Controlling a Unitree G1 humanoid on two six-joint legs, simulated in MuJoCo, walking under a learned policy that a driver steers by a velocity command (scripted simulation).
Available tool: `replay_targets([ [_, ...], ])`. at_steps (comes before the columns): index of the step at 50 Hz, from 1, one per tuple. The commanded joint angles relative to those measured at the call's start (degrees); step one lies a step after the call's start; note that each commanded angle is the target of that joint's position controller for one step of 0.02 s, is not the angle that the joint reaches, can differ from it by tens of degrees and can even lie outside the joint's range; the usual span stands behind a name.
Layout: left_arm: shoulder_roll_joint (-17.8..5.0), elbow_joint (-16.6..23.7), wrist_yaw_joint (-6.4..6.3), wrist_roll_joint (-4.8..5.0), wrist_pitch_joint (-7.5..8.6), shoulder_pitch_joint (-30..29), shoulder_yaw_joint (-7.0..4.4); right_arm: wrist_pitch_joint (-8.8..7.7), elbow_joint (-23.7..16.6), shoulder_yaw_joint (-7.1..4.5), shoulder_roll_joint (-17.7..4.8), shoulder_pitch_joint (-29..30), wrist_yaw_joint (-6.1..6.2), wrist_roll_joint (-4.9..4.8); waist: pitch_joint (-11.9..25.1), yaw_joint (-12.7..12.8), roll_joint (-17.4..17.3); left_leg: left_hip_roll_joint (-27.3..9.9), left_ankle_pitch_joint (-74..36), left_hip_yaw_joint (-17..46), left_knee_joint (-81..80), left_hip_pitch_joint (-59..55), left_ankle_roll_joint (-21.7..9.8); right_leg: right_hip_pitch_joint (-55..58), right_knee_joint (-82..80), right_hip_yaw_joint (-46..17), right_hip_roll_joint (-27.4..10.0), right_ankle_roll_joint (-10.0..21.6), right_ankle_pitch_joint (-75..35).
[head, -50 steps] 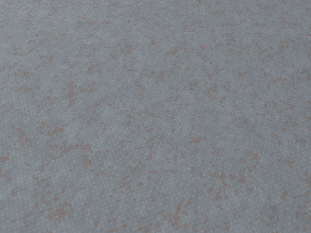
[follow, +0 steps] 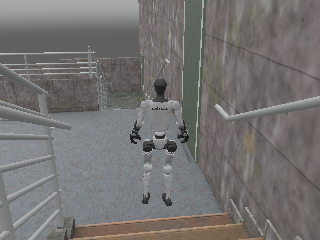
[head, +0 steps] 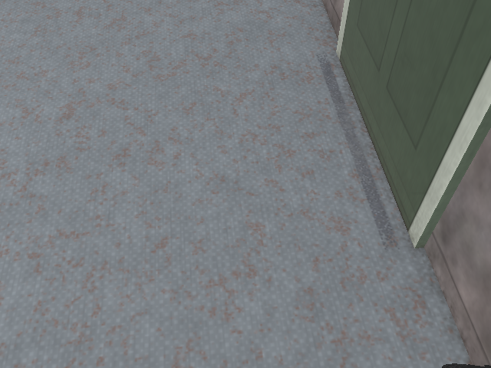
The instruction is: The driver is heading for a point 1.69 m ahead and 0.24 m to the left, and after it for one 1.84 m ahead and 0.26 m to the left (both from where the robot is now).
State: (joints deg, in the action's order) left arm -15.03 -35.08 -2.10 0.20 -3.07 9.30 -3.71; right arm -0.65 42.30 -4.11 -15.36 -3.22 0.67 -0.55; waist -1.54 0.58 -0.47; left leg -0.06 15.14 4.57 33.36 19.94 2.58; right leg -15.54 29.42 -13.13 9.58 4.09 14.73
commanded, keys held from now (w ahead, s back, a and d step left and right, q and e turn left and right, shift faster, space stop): no key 0.86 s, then w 0.14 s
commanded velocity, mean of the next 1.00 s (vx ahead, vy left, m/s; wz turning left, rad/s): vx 0.02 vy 0.00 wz -0.05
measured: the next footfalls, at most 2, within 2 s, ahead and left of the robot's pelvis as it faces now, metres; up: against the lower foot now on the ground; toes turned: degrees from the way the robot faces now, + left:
left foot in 0.02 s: +0.05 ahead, +0.14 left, +0.00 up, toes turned -3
left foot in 1.56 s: +0.43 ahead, +0.14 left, +0.00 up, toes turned +0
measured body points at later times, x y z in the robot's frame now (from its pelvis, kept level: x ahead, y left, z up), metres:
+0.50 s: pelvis +0.02 +0.03 +0.00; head +0.04 +0.03 +0.45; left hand +0.16 +0.29 -0.10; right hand +0.19 -0.22 -0.11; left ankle +0.01 +0.15 -0.74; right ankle +0.00 -0.09 -0.74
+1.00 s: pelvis +0.03 +0.04 -0.01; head +0.03 +0.04 +0.44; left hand +0.15 +0.29 -0.11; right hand +0.16 -0.22 -0.12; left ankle +0.01 +0.14 -0.74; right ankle +0.00 -0.08 -0.73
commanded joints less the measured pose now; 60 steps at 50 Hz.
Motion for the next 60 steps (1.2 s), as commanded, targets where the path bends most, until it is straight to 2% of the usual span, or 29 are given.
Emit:
replay_targets([
  [1, -6.13, 3.13, -0.18, -0.91, 1.24, 1.03, -1.2, -1.8, -3.85, -1.32, -6.63, -0.55, -0.44, 1.54, 8.43, -0.71, 2.18, -5.37, -21.54, 2.87, -11.52, -13.53, -3.3, 2.27, -1.03, -10.49, -11.71, 2.43, -17.97],
  [2, -5.87, 2.32, 0.13, -1.88, 2.03, 5.48, -1.21, -1.48, -4.43, -1.78, -9.9, -0.06, -0.17, 2.24, 9.62, 2.76, -6.41, -11.98, -38.65, 8.56, -8.56, -18.23, -7.92, -2.31, 3.46, -4.52, -6.28, -0.48, -1.77],
  [3, -5.34, 2.25, 0.45, -1.34, 2.47, 6.0, -0.95, -1.12, -3.42, -1.24, -7.72, 0.57, -0.16, 2.32, 10.33, 3.33, -12.58, -15.78, -36.43, 12.94, -9.52, -15.71, -13.84, -2.33, 3.37, 0.02, -4.91, -2.97, 7.05],
  [4, -7.0, 1.83, 0.62, -1.14, 2.62, 4.4, -1.16, -1.04, -3.86, -0.35, -4.61, 2.01, -0.23, 1.69, 9.89, 2.35, -10.55, -14.5, -31.43, 12.99, -10.13, -14.34, -14.09, -0.07, 2.13, 1.19, -6.84, -4.36, 5.19],
  [6, -6.23, 2.28, 0.77, -0.98, 1.95, 0.14, -1.17, -1.02, -3.47, -0.43, -5.41, 0.47, -0.28, 1.0, 8.59, 0.4, -7.66, -9.01, -22.39, 8.89, -8.97, -12.98, -9.63, 1.72, 0.41, 2.1, -7.14, -4.29, -3.08],
  [8, -5.29, 2.33, 1.6, -0.93, 1.55, 1.1, -1.0, -1.37, -3.61, -0.58, -6.3, 0.86, -0.26, 0.74, 6.76, 0.61, -3.11, -6.41, -15.56, 5.33, -7.67, -11.88, -7.34, 1.8, -1.01, 1.36, -7.75, -2.77, -8.91],
  [9, -5.21, 2.24, 1.85, -0.67, 1.61, 1.0, -1.01, -1.43, -3.59, -0.62, -6.45, 0.23, -0.27, 0.79, 6.06, 0.15, -2.1, -5.12, -13.68, 4.03, -7.09, -11.43, -6.58, 1.85, -1.3, 0.98, -7.9, -2.03, -9.98],
  [12, -5.1, 2.21, 1.85, -0.64, 1.93, 1.13, -1.04, -1.32, -3.6, -0.24, -5.19, -0.81, -0.33, 0.73, 5.32, -0.47, -0.95, -3.95, -13.66, 3.04, -5.94, -11.67, -6.17, 1.51, -1.74, -0.1, -8.52, -1.36, -11.51],
  [15, -4.74, 2.21, 1.71, -0.7, 2.27, 1.38, -0.96, -1.07, -3.61, -0.14, -4.88, -1.43, -0.37, 0.64, 4.81, -0.84, 0.69, -3.26, -13.69, 2.62, -5.19, -12.33, -6.01, 0.98, -2.32, -0.58, -8.77, -1.55, -11.53],
  [17, -4.93, 1.99, 1.08, -0.67, 2.55, 1.69, -0.97, -0.98, -3.76, 0.02, -4.4, -1.65, -0.23, 0.78, 4.51, -1.01, 0.42, -2.73, -14.72, 2.46, -4.84, -13.23, -5.44, 0.25, -2.34, -0.75, -8.95, -1.8, -10.91],
  [21, -4.72, 1.89, 0.72, -0.61, 2.81, 2.06, -0.93, -0.86, -3.85, 0.03, -4.24, -1.87, -0.17, 0.73, 4.04, -1.06, 1.26, -2.27, -14.34, 2.49, -4.88, -13.39, -5.28, 0.38, -2.55, -0.76, -9.15, -2.18, -11.09],
  [31, -4.14, 1.96, 0.37, -0.55, 3.14, 2.81, -0.92, -0.86, -3.36, 0.01, -3.74, -2.54, -0.18, 0.66, 3.63, -0.83, 0.7, -1.73, -13.42, 2.73, -5.54, -12.93, -5.09, 1.41, -2.55, -0.26, -9.39, -2.63, -11.02],
  [34, -3.54, 2.22, 0.8, -0.59, 3.07, 2.93, -0.88, -0.9, -2.92, -0.05, -3.91, -2.61, -0.35, 0.53, 3.37, -0.71, 1.15, -1.85, -11.38, 2.81, -6.17, -11.71, -5.46, 2.4, -2.85, -0.07, -9.33, -2.67, -11.16],
  [43, -3.06, 2.29, 0.41, -0.63, 3.15, 3.98, -1.01, -1.13, -1.76, 0.07, -3.61, -3.4, -0.24, 0.53, 2.94, -0.68, 0.44, -1.94, -10.17, 3.12, -6.98, -10.95, -5.66, 2.74, -3.06, 0.42, -9.25, -3.1, -10.45],
  [44, -2.51, 1.98, 0.33, -0.71, 3.09, 4.65, -0.89, -1.09, -1.4, 0.21, -3.15, -3.94, -0.21, 0.7, 4.02, -0.68, 0.3, -1.58, -5.23, 3.0, -7.7, -11.21, -5.77, 3.19, -3.32, 1.0, -8.66, -3.09, -6.17],
  [46, -2.55, 2.2, 0.09, -0.33, 3.03, 5.02, -0.95, -0.97, -1.22, -0.1, -4.25, -4.54, -0.02, 0.3, 2.19, -0.97, -1.0, -1.11, 11.4, 3.98, -9.12, -9.71, -7.32, 0.24, -1.67, 3.09, -6.55, -2.23, 7.87],
  [47, -2.4, 2.6, 0.04, -0.02, 3.32, 5.14, -0.88, -1.11, -1.0, -0.31, -5.03, -5.57, 0.1, -0.1, 0.16, -1.29, -2.47, -2.47, 20.17, 6.69, -10.98, -8.62, -9.03, -2.79, 0.21, 4.25, -5.77, -1.68, 14.04],
  [49, -1.16, 3.74, 0.17, 0.81, 4.82, 4.09, -0.48, -2.05, 0.04, -0.62, -6.73, -9.58, 0.15, -0.49, -3.6, -2.32, -7.37, -10.1, 31.13, 18.72, -17.97, -8.87, -14.34, -9.49, 7.76, 7.96, -5.09, -1.55, 14.48],
  [50, -1.14, 4.15, 0.25, 1.36, 5.7, 3.05, -0.48, -2.36, 0.49, -0.81, -7.67, -10.79, 0.09, -0.42, -5.46, -2.51, -8.88, -14.48, 32.54, 24.92, -20.84, -8.21, -17.05, -11.47, 10.65, 9.74, -6.22, -1.6, 12.64],
  [51, -2.45, 4.27, 0.3, 1.64, 6.72, 1.91, -0.78, -2.4, 0.43, -0.98, -8.32, -11.11, 0.24, -0.54, -7.16, -2.68, -8.7, -16.35, 30.35, 27.15, -21.71, -7.08, -18.07, -12.75, 11.59, 9.85, -8.05, -1.19, 12.43],
  [52, -2.48, 4.12, 0.62, 1.44, 7.45, 1.91, -0.89, -2.35, 0.32, -0.99, -8.57, -10.86, 0.34, -0.52, -6.66, -2.53, -8.29, -16.48, 27.17, 26.35, -21.58, -6.73, -17.86, -11.92, 11.49, 9.76, -8.96, -0.74, 12.75],
  [53, -2.1, 3.49, 1.03, 1.28, 7.93, 3.16, -0.88, -2.12, -0.16, -0.86, -8.53, -9.65, 0.28, -0.6, -5.45, -1.63, -8.05, -15.39, 23.92, 23.4, -20.84, -6.12, -16.78, -9.04, 8.53, 10.48, -9.27, -0.04, 12.75],
  [54, -1.59, 2.24, 1.49, 1.18, 8.3, 5.9, -0.89, -1.7, -0.91, -0.67, -8.33, -7.08, 0.12, -1.04, -4.32, 0.33, -7.63, -12.81, 21.14, 18.33, -19.61, -2.71, -14.8, -1.81, 2.0, 11.93, -8.83, 0.8, 10.1],
  [55, -1.58, 0.26, 1.84, 0.83, 8.49, 9.61, -1.22, -1.43, -1.63, -0.42, -7.5, -5.24, -0.06, -1.24, -2.31, 2.14, -6.85, -9.09, 17.39, 12.91, -16.46, 2.21, -12.54, 7.91, -1.49, 12.85, -7.42, 1.01, 5.41],
  [56, -2.84, -1.69, 2.0, 0.47, 8.53, 14.74, -1.93, -1.63, -2.44, 0.22, -5.31, -3.78, -0.12, -0.83, 0.21, 4.08, -4.14, -5.19, 12.44, 8.03, -9.2, 6.96, -10.03, 15.67, -2.04, 9.27, -8.51, 1.3, 3.68],
  [57, -7.38, -2.75, 1.87, 0.26, 8.73, 21.1, -3.19, -2.4, -4.41, 1.36, -1.57, -1.59, -0.17, -0.77, 1.49, 5.82, 7.92, 1.94, 7.63, -1.26, 8.04, 14.84, -5.82, 21.37, -10.57, -7.62, -17.78, 5.5, 13.26],
  [58, -11.0, -2.38, 2.38, 0.02, 9.04, 23.43, -3.92, -3.62, -6.52, 0.75, -4.09, -0.52, -0.15, -1.15, -0.21, 6.25, 16.95, 4.04, 16.48, -1.63, 22.42, 25.39, -4.65, 23.57, -18.21, -28.09, -28.71, 13.07, 12.45],
  [59, -8.25, -1.91, 2.14, -0.1, 9.28, 20.64, -2.88, -4.19, -5.75, -0.21, -6.73, -2.51, -0.48, -1.52, -2.42, 3.75, 12.16, 0.93, 18.32, 1.29, 30.05, 29.97, -5.43, 22.24, -17.32, -27.96, -30.63, 14.85, 9.69],
  [60, -6.21, -1.28, 1.91, 0.04, 9.38, 18.81, -2.14, -4.39, -4.55, -0.15, -6.53, -4.44, -1.0, -1.67, -2.79, 2.63, 8.15, -1.38, 13.11, 1.63, 32.31, 31.43, -6.13, 23.31, -16.33, -21.59, -28.26, 13.21, 6.6],
])
Velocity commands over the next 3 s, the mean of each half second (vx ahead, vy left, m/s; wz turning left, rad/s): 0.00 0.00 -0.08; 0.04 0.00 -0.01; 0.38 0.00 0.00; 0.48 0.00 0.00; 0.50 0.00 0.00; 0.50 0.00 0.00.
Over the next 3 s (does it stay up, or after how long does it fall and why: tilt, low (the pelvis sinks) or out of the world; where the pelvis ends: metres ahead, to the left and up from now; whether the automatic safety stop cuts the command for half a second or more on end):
stays up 0.99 0.10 0.01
